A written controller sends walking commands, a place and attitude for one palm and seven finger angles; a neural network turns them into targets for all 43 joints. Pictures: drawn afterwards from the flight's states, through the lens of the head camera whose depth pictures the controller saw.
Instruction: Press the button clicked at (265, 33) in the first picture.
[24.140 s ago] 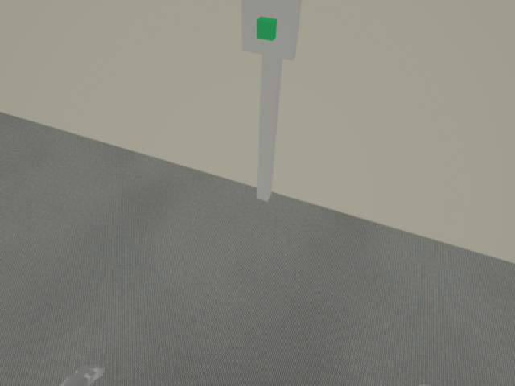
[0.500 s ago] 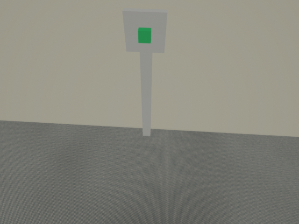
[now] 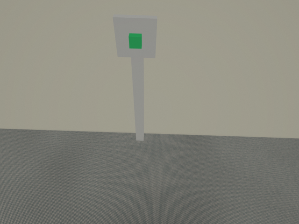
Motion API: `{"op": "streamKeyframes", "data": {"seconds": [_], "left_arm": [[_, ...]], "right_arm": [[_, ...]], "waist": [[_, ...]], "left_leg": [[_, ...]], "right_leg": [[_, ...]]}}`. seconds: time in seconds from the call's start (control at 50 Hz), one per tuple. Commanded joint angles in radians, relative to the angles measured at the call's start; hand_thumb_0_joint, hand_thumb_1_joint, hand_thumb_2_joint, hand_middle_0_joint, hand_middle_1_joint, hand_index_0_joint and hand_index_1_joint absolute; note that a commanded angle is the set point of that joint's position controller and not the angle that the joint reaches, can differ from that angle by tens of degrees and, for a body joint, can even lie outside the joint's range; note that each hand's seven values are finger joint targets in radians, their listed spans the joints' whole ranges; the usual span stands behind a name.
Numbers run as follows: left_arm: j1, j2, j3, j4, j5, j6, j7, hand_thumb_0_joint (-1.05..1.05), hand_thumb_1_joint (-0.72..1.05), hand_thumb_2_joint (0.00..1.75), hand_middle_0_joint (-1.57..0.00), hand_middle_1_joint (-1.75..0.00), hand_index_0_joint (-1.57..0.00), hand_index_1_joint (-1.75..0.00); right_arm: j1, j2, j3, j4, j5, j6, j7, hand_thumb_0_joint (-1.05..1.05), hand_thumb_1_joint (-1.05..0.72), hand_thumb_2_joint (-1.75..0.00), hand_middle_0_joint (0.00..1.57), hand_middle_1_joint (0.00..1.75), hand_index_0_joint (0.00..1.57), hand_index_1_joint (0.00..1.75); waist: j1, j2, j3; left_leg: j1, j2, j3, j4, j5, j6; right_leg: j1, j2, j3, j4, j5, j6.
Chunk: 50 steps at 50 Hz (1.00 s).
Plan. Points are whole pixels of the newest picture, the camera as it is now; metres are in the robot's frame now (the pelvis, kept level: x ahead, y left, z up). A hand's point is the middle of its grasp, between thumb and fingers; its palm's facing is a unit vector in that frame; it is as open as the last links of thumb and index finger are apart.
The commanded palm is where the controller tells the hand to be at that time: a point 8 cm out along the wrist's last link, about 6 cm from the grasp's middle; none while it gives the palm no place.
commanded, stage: let the arm hang, fingers relaxed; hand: left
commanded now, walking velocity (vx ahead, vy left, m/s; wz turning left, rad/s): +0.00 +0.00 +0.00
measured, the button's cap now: (135, 40) +0.80 +0.10 +0.09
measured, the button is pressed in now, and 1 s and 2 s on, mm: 0 0 0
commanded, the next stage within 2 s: stand and wait in 0.02 s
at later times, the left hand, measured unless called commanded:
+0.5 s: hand out of the picture +0.00 +0.16 -0.18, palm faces +0.04 -0.98 -0.19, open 7.3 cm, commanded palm none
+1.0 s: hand out of the picture +0.03 +0.17 -0.17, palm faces +0.03 -0.98 -0.21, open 7.3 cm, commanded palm none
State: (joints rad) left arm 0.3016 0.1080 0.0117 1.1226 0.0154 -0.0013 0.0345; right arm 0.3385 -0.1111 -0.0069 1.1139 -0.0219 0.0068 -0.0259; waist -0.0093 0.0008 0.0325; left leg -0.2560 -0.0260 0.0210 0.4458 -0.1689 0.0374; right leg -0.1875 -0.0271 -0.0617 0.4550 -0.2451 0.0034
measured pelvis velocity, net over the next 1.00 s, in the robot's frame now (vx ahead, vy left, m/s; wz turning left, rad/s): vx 0.03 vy -0.01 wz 0.00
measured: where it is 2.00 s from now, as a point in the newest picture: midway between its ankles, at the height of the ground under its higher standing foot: outside the picture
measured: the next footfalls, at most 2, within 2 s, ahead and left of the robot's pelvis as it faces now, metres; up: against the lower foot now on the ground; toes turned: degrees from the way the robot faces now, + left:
none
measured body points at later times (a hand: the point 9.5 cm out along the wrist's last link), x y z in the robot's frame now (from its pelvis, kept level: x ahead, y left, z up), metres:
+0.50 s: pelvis +0.02 -0.01 +0.00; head +0.03 -0.01 +0.45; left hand +0.00 +0.22 -0.16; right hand +0.01 -0.22 -0.16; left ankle +0.05 +0.09 -0.74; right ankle +0.00 -0.12 -0.74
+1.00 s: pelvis +0.03 -0.01 +0.00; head +0.05 -0.01 +0.45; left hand +0.03 +0.22 -0.16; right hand +0.03 -0.23 -0.16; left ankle +0.05 +0.09 -0.74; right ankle +0.00 -0.12 -0.74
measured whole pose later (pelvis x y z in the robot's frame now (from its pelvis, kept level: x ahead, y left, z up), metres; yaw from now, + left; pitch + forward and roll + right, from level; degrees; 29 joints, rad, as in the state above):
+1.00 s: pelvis +0.03 -0.01 +0.00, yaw +0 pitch -2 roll +0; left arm 0.25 0.17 0.02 1.14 0.01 -0.01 0.03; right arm 0.24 -0.16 0.00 1.14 -0.02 0.00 -0.03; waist 0.00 0.00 0.07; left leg -0.18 -0.01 0.02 0.40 -0.19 0.02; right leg -0.10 -0.01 -0.06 0.38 -0.25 -0.01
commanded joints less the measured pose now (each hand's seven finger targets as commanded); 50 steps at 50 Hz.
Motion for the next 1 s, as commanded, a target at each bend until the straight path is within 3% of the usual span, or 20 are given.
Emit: {"op": "streamKeyframes", "data": {"seconds": [0.0, 0.14, 0.62, 0.74, 0.9, 0.98], "left_arm": [[0.087, 0.11, 0.023, -0.004, -0.005, -0.01, 0.006, 0.0, 0.9, 0.9, -0.2, -0.3, -0.2, -0.3], [0.083, 0.119, 0.022, 0.002, -0.006, -0.011, 0.007, 0.0, 0.9, 0.9, -0.2, -0.3, -0.2, -0.3], [0.043, 0.142, 0.021, 0.008, -0.007, -0.012, 0.004, 0.0, 0.9, 0.9, -0.2, -0.3, -0.2, -0.3], [0.031, 0.158, 0.025, 0.004, -0.006, -0.017, 0.003, 0.0, 0.9, 0.9, -0.2, -0.3, -0.2, -0.3], [0.017, 0.161, 0.021, 0.006, -0.008, -0.015, 0.002, 0.0, 0.9, 0.9, -0.2, -0.3, -0.2, -0.3], [0.007, 0.17, 0.023, 0.003, -0.008, -0.016, 0.001, 0.0, 0.9, 0.9, -0.2, -0.3, -0.2, -0.3]], "right_arm": [[0.069, -0.084, -0.013, -0.014, 0.004, -0.013, -0.012, 0.0, -0.9, -0.9, 0.2, 0.3, 0.2, 0.3], [0.058, -0.09, -0.014, -0.006, 0.008, -0.008, -0.013, 0.0, -0.9, -0.9, 0.2, 0.3, 0.2, 0.3], [-0.013, -0.131, -0.01, 0.009, 0.007, -0.015, -0.016, 0.0, -0.9, -0.9, 0.2, 0.3, 0.2, 0.3], [-0.029, -0.146, -0.013, 0.003, 0.012, -0.018, -0.017, 0.0, -0.9, -0.9, 0.2, 0.3, 0.2, 0.3], [-0.038, -0.151, -0.011, 0.009, 0.008, -0.017, -0.017, 0.0, -0.9, -0.9, 0.2, 0.3, 0.2, 0.3], [-0.043, -0.159, -0.012, 0.008, 0.008, -0.018, -0.017, 0.0, -0.9, -0.9, 0.2, 0.3, 0.2, 0.3]], "waist": [[0.004, 0.037, 0.056], [0.005, -0.012, 0.074], [0.006, 0.018, 0.055], [0.009, -0.01, 0.038], [0.006, 0.016, 0.045], [0.006, -0.003, 0.037]], "left_leg": [[-0.004, 0.103, -0.115, -0.108, -0.02, 0.001], [0.024, 0.103, -0.1, -0.09, 0.014, -0.002], [0.07, 0.12, -0.105, -0.113, 0.074, -0.003], [0.087, 0.123, -0.099, -0.104, 0.119, -0.002], [0.092, 0.125, -0.101, -0.111, 0.129, -0.005], [0.098, 0.126, -0.1, -0.113, 0.133, -0.006]], "right_leg": [[-0.034, -0.077, 0.074, -0.109, -0.021, -0.048], [-0.039, -0.081, 0.075, -0.132, -0.016, -0.047], [0.011, -0.08, 0.077, -0.139, 0.048, -0.039], [0.025, -0.082, 0.073, -0.147, 0.081, -0.04], [0.032, -0.085, 0.079, -0.151, 0.092, -0.04], [0.04, -0.085, 0.079, -0.153, 0.098, -0.039]]}}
